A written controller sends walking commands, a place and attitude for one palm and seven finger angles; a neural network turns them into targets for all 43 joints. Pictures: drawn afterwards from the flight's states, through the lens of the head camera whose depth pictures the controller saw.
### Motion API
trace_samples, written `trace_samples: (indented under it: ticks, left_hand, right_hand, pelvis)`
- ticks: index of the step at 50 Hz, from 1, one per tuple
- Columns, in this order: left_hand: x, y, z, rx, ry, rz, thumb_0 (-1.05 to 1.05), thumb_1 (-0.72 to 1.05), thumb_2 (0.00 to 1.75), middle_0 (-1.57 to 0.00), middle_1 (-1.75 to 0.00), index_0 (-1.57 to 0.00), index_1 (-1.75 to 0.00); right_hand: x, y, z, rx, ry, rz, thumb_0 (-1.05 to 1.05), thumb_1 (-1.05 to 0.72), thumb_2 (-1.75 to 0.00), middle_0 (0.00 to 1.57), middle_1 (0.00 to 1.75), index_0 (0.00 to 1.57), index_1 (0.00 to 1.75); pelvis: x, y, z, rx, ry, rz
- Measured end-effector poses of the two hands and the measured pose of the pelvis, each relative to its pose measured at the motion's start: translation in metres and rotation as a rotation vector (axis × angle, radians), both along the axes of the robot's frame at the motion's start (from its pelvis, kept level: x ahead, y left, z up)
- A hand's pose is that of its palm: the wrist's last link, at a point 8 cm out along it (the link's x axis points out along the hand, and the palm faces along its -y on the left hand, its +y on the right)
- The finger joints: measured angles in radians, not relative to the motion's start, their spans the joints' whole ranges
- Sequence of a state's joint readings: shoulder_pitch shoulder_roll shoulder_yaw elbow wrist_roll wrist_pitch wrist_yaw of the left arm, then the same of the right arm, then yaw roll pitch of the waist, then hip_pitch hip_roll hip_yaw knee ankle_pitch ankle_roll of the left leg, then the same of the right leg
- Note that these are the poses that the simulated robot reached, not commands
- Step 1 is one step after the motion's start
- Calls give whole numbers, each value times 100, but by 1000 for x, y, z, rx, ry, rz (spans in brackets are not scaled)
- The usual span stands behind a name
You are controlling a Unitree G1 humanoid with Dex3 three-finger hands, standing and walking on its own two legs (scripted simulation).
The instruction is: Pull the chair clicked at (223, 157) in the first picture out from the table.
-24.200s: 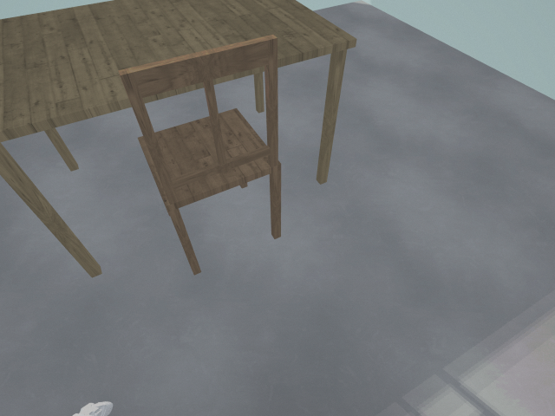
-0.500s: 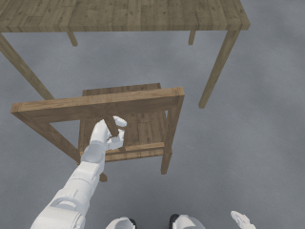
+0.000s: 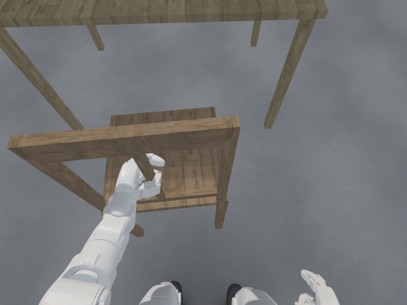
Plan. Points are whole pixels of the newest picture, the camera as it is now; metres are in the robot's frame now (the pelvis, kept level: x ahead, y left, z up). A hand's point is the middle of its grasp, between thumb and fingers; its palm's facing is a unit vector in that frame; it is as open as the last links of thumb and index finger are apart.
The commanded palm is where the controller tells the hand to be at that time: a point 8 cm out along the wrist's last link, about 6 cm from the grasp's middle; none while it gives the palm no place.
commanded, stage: step backward, pulling the chair out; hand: left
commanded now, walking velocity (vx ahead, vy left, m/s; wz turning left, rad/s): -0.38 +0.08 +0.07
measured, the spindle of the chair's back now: (151, 177) +0.38 +0.14 -0.10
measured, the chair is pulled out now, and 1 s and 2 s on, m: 0.39 0.62 0.65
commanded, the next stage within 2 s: stop walking, hand still on the chair in 0.64 s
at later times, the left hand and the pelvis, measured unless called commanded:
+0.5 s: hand (155, 229) +0.25 +0.11 -0.07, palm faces -0.03 -0.98 -0.20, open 5.3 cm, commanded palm +0.24 +0.16 -0.06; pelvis -0.10 -0.01 +0.00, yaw +0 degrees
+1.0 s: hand (153, 299) +0.13 +0.10 -0.06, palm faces -0.01 -0.98 -0.17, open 5.3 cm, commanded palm +0.11 +0.15 -0.04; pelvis -0.18 -0.02 +0.00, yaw +1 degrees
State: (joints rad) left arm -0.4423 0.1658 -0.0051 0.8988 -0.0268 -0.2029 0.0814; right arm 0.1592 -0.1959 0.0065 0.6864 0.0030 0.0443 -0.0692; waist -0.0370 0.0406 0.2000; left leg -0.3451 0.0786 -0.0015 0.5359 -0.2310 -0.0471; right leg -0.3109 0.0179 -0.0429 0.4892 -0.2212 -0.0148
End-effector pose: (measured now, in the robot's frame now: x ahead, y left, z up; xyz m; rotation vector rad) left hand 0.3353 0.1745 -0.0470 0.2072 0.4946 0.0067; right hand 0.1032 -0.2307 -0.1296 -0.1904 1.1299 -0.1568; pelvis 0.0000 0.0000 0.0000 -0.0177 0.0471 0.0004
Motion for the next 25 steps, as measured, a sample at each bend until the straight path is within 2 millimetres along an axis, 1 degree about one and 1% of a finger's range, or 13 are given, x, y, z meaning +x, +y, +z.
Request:
trace_samples:
  ticks: [2, 5, 8, 11, 15, 19, 21, 25]
  left_hand:
    - [-6, -2, 0, 0, 5, 17, 3, 68, 78, -27, -115, -50, -145]
    - [-16, -4, 1, -3, 18, 28, 3, 68, 78, -27, -114, -50, -145]
    - [-25, -6, 2, -7, 25, 21, 3, 68, 77, -26, -114, -50, -145]
    - [-35, -7, 1, -7, 18, -10, 3, 68, 77, -25, -116, -50, -145]
    - [-52, -6, 1, -12, 11, -37, 2, 70, 76, -23, -118, -50, -145]
    - [-71, -5, 2, -11, 14, -24, 2, 69, 76, -23, -117, -50, -145]
    - [-81, -6, 1, -3, 7, -15, 2, 68, 77, -24, -117, -50, -145]
    - [-99, -10, 2, 6, 9, 19, 2, 67, 78, -27, -115, -50, -145]
  right_hand:
    - [-7, -1, -2, 14, -6, -17, 1, -90, -90, 20, 30, 20, 30]
    - [-19, -9, -2, -4, -16, -30, 1, -90, -90, 21, 30, 20, 30]
    - [-31, -18, 1, -48, -20, -27, 1, -90, -90, 21, 30, 20, 30]
    - [-44, -26, 4, -105, -27, -28, 1, -90, -90, 20, 30, 20, 30]
    - [-64, -27, 14, -133, -12, -29, 1, -90, -90, 20, 30, 20, 30]
    - [-82, -20, 12, -86, -12, -18, 1, -90, -90, 20, 30, 20, 30]
    - [-91, -16, 7, -47, -7, -12, 1, -90, -90, 20, 30, 20, 30]
    - [-112, -16, -4, 7, 3, -27, 1, -90, -90, 20, 30, 20, 30]
  pelvis:
    - [-9, -4, 0, 0, -5, 8]
    - [-21, -4, 1, 13, 2, 15]
    - [-33, 0, 0, 22, 9, 26]
    - [-44, 9, -4, 0, 14, 43]
    - [-63, 11, -2, 29, 1, 25]
    - [-75, 5, 0, 15, -4, 19]
    - [-81, -2, -2, 18, -8, 12]
    - [-102, -14, -2, -5, -25, 8]
